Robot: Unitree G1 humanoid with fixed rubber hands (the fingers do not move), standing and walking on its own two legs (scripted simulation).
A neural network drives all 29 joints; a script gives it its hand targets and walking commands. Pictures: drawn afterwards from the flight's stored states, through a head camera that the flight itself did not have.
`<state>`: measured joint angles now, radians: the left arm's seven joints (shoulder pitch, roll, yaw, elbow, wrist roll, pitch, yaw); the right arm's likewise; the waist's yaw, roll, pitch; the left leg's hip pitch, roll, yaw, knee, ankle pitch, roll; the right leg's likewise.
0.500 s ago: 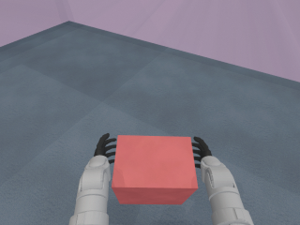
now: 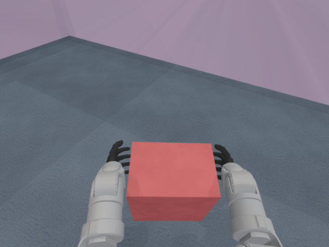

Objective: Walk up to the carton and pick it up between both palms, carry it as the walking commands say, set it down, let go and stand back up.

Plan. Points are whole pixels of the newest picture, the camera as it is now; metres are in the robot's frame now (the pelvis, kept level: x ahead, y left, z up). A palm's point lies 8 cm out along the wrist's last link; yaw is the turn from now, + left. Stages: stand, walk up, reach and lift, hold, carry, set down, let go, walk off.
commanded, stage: reach and lift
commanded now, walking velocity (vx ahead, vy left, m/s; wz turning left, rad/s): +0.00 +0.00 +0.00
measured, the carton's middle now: (169, 184) +0.30 +0.01 -0.03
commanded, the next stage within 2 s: hold in 0.94 s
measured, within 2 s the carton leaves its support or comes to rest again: neither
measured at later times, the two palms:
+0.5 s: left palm (113, 164) +0.31 +0.15 +0.05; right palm (226, 174) +0.30 -0.14 +0.04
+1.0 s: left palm (113, 173) +0.29 +0.15 +0.05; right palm (229, 180) +0.28 -0.14 +0.04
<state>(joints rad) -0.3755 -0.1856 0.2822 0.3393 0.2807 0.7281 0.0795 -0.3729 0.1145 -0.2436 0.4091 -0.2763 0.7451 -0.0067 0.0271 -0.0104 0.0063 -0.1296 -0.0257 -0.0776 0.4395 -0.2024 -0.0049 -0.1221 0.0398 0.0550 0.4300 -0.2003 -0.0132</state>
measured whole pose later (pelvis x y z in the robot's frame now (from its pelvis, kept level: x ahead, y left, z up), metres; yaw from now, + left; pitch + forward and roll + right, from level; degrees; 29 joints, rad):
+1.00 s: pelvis +0.01 +0.00 +0.00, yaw +0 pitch -7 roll +0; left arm -0.24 -0.15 0.18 0.20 0.24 0.76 0.04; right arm -0.19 0.14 -0.14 0.20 -0.25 0.80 -0.04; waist 0.01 -0.01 0.01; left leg -0.10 -0.03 -0.08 0.43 -0.21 0.00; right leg -0.09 0.04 0.06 0.42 -0.21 -0.01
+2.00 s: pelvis +0.01 +0.01 +0.00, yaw +0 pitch -7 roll +0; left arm -0.22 -0.14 0.16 0.17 0.23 0.77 0.04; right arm -0.16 0.13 -0.13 0.16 -0.25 0.81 -0.03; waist 0.01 -0.01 0.03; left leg -0.09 -0.04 -0.07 0.43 -0.22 0.01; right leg -0.08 0.03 0.07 0.42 -0.22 0.00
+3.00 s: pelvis -0.03 -0.15 -0.02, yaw +33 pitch +3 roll +0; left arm 0.00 -0.13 -0.03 -0.48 0.06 1.25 0.22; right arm 0.02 0.13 -0.01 -0.53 -0.08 1.34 -0.21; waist -0.04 0.02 -0.15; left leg -0.60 0.06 0.09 1.03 -0.44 -0.03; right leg -0.35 -0.04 -0.17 0.62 -0.32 -0.05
